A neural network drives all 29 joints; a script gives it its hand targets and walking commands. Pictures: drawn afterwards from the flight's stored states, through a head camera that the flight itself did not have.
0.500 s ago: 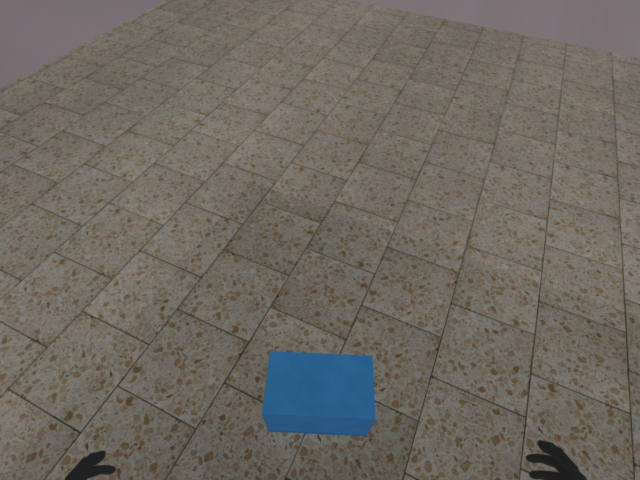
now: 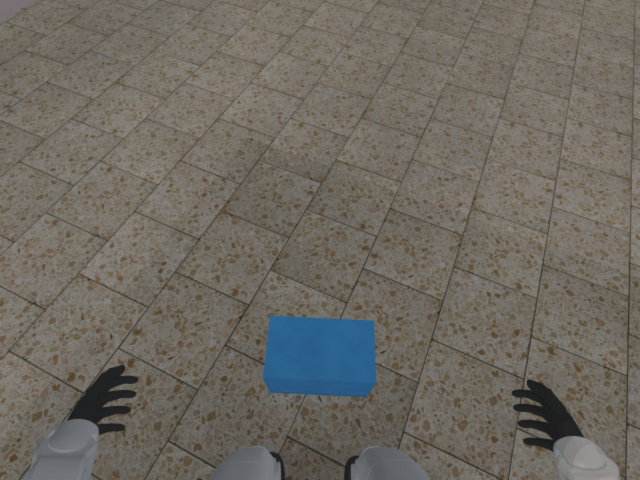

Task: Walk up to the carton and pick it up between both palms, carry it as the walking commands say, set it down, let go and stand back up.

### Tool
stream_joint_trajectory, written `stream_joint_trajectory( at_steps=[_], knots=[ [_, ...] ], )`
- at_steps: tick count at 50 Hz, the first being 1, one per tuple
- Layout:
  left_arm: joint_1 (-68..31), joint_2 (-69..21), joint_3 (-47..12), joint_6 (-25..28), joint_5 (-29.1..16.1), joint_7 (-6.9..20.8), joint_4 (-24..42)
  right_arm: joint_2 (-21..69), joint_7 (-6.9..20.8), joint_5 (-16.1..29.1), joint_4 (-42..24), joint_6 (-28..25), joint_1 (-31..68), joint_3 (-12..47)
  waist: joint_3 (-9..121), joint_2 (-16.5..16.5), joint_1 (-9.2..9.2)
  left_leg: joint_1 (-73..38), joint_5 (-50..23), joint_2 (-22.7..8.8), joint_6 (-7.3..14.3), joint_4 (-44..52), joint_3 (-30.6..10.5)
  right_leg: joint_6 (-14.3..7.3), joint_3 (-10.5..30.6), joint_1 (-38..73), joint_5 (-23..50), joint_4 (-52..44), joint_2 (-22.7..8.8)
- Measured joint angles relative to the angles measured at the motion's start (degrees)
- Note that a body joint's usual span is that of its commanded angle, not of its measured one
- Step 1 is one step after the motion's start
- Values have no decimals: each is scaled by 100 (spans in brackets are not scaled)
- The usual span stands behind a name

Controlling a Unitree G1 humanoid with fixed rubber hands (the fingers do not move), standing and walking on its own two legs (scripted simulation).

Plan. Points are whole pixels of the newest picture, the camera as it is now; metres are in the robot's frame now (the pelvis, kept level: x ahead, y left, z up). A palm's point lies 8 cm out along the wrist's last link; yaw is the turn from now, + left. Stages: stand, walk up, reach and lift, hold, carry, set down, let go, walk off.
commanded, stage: reach and lift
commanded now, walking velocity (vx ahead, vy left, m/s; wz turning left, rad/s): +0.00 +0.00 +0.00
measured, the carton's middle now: (319, 357) +0.42 -0.02 -0.67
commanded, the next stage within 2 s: none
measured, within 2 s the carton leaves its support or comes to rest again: neither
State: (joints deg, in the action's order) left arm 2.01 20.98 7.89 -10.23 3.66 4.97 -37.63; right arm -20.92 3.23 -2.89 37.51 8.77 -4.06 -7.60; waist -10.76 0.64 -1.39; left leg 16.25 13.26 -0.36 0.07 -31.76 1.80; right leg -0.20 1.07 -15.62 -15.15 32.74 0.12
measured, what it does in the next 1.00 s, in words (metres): lowers itself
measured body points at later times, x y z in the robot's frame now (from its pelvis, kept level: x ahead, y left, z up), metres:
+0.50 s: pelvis +0.00 +0.00 -0.05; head +0.14 +0.00 +0.38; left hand +0.29 +0.26 -0.15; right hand +0.27 -0.28 -0.15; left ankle +0.04 +0.12 -0.73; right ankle +0.03 -0.12 -0.73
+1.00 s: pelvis -0.05 -0.01 -0.11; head +0.20 +0.00 +0.26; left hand +0.42 +0.22 -0.20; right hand +0.40 -0.25 -0.20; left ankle +0.04 +0.12 -0.73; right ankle +0.03 -0.12 -0.73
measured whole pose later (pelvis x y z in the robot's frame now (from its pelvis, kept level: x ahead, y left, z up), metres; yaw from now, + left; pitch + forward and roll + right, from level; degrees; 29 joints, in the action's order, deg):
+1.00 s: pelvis -0.05 -0.01 -0.11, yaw +1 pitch +35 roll -1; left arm -52.7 21.1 12.2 -8.8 -2.8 4.2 -54.5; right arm -15.5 -0.7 5.4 48.0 9.6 48.1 -14.8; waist 1.8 -0.3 -2.3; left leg 81.3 18.3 -0.9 -1.0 -64.9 -1.3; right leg -0.9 -1.8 -79.8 -20.6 65.8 0.6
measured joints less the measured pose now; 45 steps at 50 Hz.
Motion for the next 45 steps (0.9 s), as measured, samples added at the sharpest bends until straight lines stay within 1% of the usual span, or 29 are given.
stream_joint_trajectory(
  at_steps=[4,9,13,17,20,25,33,39,45],
  knots=[
    [41,-263,133,-323,28,-6,456,130,67,-90,-273,258,151,-155,-123,42,-14,128,191,95,59,-244,-34,69,-35,-101,-190,239,-97],
    [78,-579,90,-426,-61,-178,747,131,178,-149,-238,298,242,-297,120,-32,87,635,550,82,113,-798,-9,143,-8,-549,-454,651,-89],
    [-128,-673,-53,-407,-149,-346,726,147,181,-132,-163,213,454,-352,395,-62,109,1204,805,90,121,-1295,-9,163,-7,-1111,-712,1143,-101],
    [-483,-678,-157,-304,-229,-466,565,241,130,-78,-78,100,730,-379,650,-62,68,1854,936,106,114,-1702,-28,159,-23,-1776,-885,1612,-117],
    [-821,-633,-150,-214,-283,-498,418,313,65,21,-79,43,944,-385,785,-71,17,2356,954,105,87,-1942,-53,137,-45,-2284,-944,1888,-116],
    [-1604,-467,4,-173,-393,-413,94,374,-52,290,-162,126,1439,-356,848,-96,-26,3131,893,57,31,-2270,-89,77,-78,-3080,-913,2268,-68],
    [-3041,-142,198,-237,-496,-142,-500,474,-264,583,-125,400,2656,-361,739,-72,-47,4164,715,-30,-58,-2685,-162,-23,-148,-4136,-761,2730,19],
    [-4015,14,274,-205,-585,-16,-934,505,-407,722,189,433,3707,-399,693,-64,-45,4875,586,-62,-96,-2914,-233,-67,-218,-4836,-640,2955,52],
    [-4827,45,315,-22,-640,1,-1398,540,-443,807,679,267,4567,-529,939,-79,-60,5727,520,-61,-114,-3138,-301,-83,-283,-5653,-575,3148,52]
  ],
)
